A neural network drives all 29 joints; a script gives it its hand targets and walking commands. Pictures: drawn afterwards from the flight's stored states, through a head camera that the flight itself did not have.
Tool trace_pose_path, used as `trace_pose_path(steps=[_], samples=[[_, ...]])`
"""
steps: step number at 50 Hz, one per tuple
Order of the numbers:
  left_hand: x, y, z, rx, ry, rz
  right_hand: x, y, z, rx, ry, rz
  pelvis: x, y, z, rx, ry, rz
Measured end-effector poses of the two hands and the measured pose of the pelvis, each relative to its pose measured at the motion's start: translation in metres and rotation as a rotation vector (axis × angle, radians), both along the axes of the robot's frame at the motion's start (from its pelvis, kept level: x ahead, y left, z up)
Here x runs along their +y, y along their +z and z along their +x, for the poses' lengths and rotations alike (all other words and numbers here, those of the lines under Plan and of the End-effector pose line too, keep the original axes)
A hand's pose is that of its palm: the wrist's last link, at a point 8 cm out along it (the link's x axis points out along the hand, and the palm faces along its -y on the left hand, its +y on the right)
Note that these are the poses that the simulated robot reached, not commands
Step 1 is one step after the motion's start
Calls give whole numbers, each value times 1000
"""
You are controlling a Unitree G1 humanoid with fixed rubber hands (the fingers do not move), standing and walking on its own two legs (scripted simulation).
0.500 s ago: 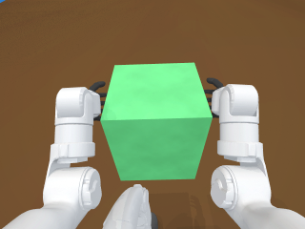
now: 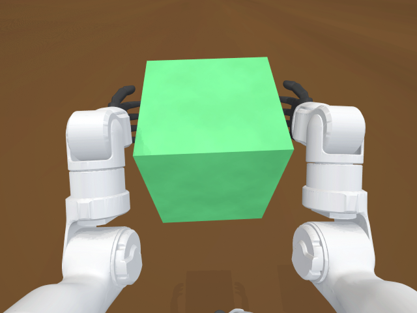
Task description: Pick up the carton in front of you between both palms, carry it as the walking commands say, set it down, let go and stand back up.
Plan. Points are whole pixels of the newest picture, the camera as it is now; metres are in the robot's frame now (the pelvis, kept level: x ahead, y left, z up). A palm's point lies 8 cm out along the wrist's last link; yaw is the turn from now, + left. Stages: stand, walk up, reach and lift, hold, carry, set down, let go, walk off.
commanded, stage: carry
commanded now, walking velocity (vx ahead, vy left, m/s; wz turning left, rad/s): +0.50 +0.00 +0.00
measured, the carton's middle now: (210, 147) +0.39 -0.01 +0.13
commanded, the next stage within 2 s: none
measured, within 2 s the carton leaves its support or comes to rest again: neither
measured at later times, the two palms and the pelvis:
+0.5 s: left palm (123, 105) +0.59 +0.20 +0.09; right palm (240, 101) +0.59 -0.10 +0.10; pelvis +0.28 +0.04 +0.01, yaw +1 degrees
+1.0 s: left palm (144, 57) +0.82 +0.17 +0.11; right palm (238, 57) +0.83 -0.12 +0.11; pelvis +0.57 +0.01 +0.02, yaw +3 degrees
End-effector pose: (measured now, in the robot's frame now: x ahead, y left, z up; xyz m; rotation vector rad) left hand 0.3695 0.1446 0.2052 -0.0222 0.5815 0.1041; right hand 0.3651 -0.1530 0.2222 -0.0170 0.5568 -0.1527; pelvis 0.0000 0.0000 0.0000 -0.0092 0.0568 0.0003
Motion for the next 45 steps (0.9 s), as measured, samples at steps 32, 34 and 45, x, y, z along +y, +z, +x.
trace_pose_path(steps=[32, 34, 45], samples=[[55, -123, 262, 245, 51, -27, 54, -131, 262, 239, -51, 59, 54, 25, 353, 52, -13, -11], [53, -117, 279, 230, 38, -20, 52, -125, 278, 224, -51, 52, 52, 29, 375, 49, -12, -15], [27, -85, 408, 66, 63, 23, 26, -106, 414, 63, -9, 87, 21, 7, 522, 2, 24, -14]])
